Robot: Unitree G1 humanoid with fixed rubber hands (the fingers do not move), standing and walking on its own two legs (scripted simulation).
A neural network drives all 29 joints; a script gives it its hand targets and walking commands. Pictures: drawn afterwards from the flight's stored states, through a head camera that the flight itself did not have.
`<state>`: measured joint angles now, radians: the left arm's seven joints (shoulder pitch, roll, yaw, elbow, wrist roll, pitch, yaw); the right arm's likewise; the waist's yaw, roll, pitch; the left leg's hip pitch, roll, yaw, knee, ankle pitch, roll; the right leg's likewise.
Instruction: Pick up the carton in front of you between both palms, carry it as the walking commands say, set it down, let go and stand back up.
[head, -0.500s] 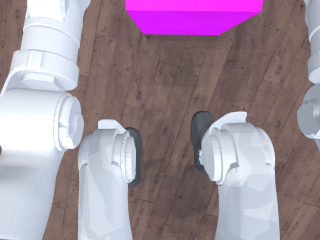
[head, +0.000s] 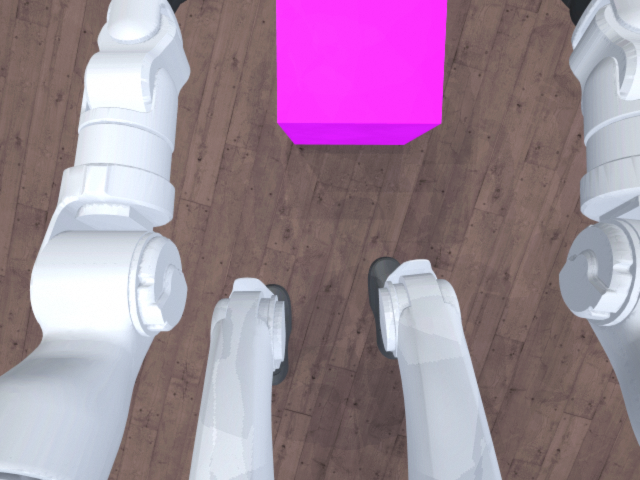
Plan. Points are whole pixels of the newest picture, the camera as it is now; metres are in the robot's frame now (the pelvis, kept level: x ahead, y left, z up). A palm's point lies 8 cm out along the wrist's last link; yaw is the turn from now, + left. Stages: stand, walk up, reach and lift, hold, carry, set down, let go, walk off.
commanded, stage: set down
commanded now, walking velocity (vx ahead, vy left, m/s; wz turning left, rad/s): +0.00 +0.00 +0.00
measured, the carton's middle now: (354, 70) +0.58 -0.09 -0.38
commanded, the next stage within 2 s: let go in 0.38 s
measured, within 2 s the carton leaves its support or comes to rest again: neither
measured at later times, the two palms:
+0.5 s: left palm out of the picture +0.57 +0.11 +0.04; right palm out of the picture +0.53 -0.29 +0.04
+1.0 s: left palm out of the picture +0.41 +0.17 +0.13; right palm out of the picture +0.37 -0.27 +0.14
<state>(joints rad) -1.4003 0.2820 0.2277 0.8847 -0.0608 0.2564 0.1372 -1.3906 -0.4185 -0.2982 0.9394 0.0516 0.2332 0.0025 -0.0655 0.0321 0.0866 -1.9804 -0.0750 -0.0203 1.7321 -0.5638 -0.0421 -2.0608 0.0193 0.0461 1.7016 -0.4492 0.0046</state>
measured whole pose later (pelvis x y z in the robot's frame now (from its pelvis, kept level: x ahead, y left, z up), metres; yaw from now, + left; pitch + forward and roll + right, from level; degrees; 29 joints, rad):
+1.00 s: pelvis +0.08 -0.01 +0.23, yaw -3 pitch +28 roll +1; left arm -0.33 0.14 0.18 0.59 0.08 0.05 0.01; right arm -0.31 -0.22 -0.19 0.60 -0.04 0.04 0.10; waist -0.04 0.00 -0.05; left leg -0.88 -0.03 -0.07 0.70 -0.30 -0.03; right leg -0.95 0.03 0.04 0.69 -0.22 -0.01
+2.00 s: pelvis +0.12 +0.00 +0.27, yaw -3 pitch +0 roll +0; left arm 0.19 0.30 0.05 0.68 0.04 0.03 0.01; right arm 0.21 -0.32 -0.05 0.60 -0.04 0.06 -0.01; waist 0.00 0.03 0.01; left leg -0.17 -0.01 -0.06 0.52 -0.35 0.00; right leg -0.23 0.03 0.04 0.52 -0.29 0.00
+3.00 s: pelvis +0.11 -0.01 +0.28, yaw -3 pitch -2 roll +0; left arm 0.13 0.36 0.01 0.98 0.02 0.00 0.01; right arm 0.18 -0.38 0.00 0.92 -0.03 -0.01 -0.02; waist 0.00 0.02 0.02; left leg -0.08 0.00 -0.06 0.38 -0.27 -0.01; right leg -0.16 0.03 0.03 0.40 -0.21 -0.01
